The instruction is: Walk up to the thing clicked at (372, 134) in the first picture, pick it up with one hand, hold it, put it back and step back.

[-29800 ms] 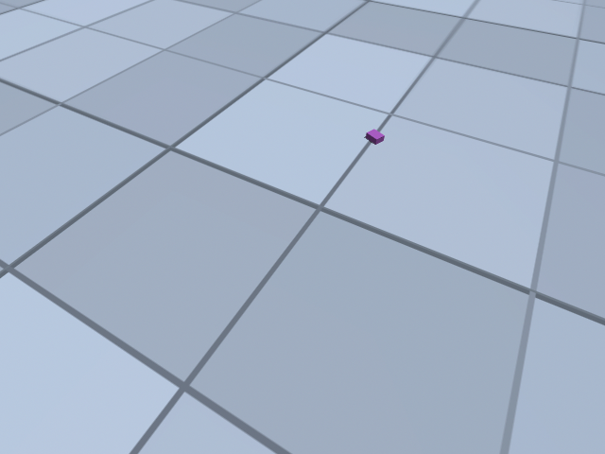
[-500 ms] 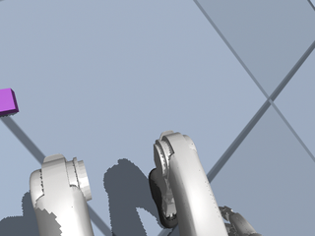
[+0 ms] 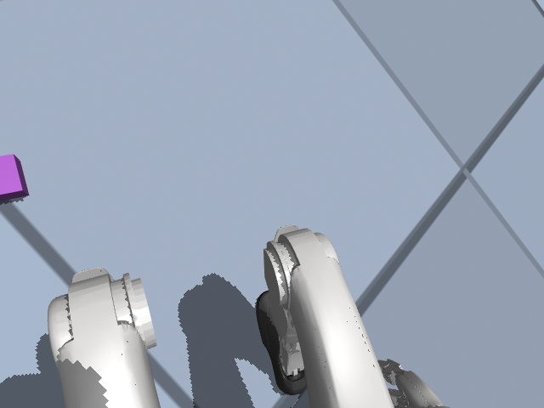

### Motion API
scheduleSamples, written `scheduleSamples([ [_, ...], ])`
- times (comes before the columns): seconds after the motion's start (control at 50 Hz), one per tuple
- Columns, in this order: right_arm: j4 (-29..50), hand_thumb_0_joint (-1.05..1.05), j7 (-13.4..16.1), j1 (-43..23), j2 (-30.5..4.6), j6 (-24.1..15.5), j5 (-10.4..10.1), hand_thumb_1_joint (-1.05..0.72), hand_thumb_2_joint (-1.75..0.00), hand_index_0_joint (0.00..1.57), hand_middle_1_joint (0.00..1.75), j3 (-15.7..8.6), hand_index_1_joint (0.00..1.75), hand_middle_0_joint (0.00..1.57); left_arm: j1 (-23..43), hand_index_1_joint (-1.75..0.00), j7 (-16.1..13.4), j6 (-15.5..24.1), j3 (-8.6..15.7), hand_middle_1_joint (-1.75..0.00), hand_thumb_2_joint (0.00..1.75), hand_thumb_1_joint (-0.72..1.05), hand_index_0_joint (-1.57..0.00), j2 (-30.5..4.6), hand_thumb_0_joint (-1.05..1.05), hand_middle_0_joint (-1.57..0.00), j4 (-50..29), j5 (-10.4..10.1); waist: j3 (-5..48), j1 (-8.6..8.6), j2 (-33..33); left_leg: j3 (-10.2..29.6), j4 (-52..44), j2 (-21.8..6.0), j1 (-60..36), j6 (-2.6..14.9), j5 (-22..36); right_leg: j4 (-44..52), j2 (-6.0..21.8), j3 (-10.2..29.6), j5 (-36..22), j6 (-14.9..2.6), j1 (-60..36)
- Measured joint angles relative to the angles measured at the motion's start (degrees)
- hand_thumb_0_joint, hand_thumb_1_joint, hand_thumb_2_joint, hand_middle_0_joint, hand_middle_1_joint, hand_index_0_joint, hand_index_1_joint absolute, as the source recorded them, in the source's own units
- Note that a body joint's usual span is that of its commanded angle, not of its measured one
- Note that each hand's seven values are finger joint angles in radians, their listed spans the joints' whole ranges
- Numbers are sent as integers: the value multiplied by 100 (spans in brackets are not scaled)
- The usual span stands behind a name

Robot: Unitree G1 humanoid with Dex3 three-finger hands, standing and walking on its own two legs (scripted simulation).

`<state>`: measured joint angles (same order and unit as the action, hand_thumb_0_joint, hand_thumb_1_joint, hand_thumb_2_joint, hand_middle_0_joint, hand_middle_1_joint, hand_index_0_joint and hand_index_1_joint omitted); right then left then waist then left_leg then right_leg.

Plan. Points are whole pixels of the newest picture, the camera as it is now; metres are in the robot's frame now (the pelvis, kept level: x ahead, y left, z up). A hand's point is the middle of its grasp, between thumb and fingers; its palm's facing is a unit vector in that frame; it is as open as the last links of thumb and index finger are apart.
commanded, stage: rise first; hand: left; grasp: from above
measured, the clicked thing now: out of the picture +0.48 +0.34 -0.30
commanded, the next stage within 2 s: none
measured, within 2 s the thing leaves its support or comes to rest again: neither
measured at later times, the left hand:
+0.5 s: hand out of the picture +0.44 +0.37 -0.17, palm faces -0.43 -0.12 -0.89, open 13.3 cm
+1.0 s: hand out of the picture +0.44 +0.38 -0.17, palm faces -0.42 -0.12 -0.90, open 13.5 cm
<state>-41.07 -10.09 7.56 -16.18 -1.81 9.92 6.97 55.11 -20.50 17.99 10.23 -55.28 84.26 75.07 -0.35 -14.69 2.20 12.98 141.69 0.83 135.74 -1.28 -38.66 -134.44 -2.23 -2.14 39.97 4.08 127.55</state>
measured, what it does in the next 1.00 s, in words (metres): stands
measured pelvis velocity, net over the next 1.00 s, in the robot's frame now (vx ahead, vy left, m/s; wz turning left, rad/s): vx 0.00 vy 0.00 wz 0.00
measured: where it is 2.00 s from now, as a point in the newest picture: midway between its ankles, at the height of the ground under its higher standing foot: (216, 384)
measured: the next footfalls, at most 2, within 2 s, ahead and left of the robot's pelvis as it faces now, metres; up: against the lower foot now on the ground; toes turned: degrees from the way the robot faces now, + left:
none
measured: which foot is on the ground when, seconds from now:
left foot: down 0.00-1.00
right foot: down 0.00-1.00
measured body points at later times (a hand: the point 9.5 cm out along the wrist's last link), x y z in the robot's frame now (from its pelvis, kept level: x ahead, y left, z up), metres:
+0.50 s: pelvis +0.00 +0.00 +0.00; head +0.24 +0.10 +0.36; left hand +0.46 +0.38 -0.12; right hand +0.07 -0.28 -0.09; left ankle +0.07 +0.13 -0.28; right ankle +0.11 -0.15 -0.28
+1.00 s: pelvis +0.00 +0.00 -0.01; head +0.23 +0.11 +0.36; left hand +0.46 +0.38 -0.12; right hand +0.06 -0.27 -0.08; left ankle +0.07 +0.13 -0.28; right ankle +0.11 -0.15 -0.28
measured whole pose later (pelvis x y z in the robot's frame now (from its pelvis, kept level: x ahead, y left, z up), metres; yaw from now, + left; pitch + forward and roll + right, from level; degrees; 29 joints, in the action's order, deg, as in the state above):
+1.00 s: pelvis +0.00 +0.00 -0.01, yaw +0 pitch +30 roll -13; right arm -40.8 -10.3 7.6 -16.7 -3.0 10.4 7.6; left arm 55.6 -20.8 17.8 10.5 -56.1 85.4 75.2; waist -1.3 -15.4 2.6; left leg 13.5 142.6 1.0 136.0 -1.5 -38.1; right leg -135.1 -2.3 -2.5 39.2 4.2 127.7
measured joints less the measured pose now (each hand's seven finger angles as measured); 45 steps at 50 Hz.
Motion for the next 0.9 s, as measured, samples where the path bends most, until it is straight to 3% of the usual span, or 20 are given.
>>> scheduleSamples([
  [0.2, 54, 1, -23, -19, -33, -10, 12, -90, -90, 20, 30, 9, 30, 21, 11, -88, -15, 88, 116, -86, 88, -38, -24, -18, 0, -24, -25, 76, -61, -11, 28, 21, 14, 29, -5, -43, 24, -35, 20, -15, -9, -27, 5],
  [0.34, 24, 1, -24, -48, -39, -30, 20, -90, -90, 20, 30, -8, 30, 21, 51, -88, -18, 35, 11, -86, 89, -39, -23, -39, 0, -24, 66, 49, -45, -10, 10, 22, 13, 14, -7, -54, 17, -41, 9, -7, -22, 25, 27],
  [0.6, 36, 1, -13, -11, -50, -27, 34, -90, -90, 20, 30, 36, 30, 21, 2, -88, -71, 91, 120, -87, 89, -39, -22, -26, 0, -23, 46, 47, -93, -46, 38, 70, 59, 20, 8, -76, 24, -65, 0, -46, -47, 0, 42],
  [0.9, 25, 1, -23, -29, -54, -116, 50, -89, -90, 20, 30, 71, 30, 21, 77, -89, -74, -15, 38, -87, 91, -41, -20, -103, 0, -21, 198, 25, -104, -78, 48, 54, 87, 16, 21, -39, 65, -76, -8, -32, -84, 21, 40],
])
